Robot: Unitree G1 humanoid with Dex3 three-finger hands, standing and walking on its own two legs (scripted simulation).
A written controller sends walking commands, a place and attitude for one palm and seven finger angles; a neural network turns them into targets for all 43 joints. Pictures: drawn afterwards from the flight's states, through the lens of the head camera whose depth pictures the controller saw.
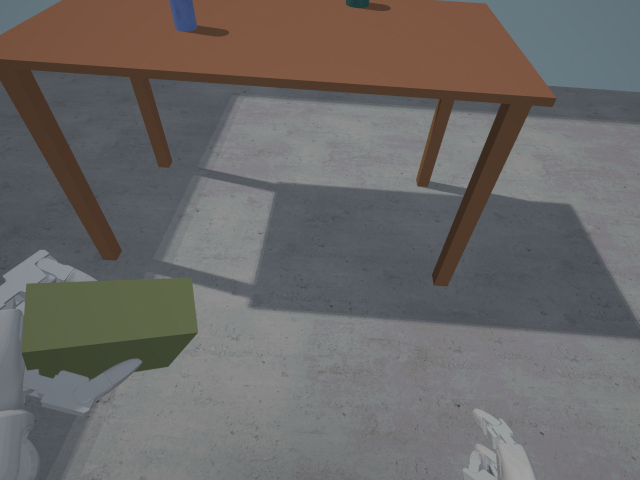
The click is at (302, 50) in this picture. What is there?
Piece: table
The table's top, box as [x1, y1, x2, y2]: [0, 0, 556, 106]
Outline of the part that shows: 0,35 0,67 545,106 552,106 556,98 484,3 439,0 369,0 369,4 367,7 353,8 347,6 345,4 345,0 192,0 197,28 192,31 183,32 178,31 174,28 168,0 61,0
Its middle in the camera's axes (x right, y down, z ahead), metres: -0.14 -0.66 +1.22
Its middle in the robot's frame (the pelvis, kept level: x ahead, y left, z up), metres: +1.35 +0.22 +0.04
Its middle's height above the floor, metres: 0.81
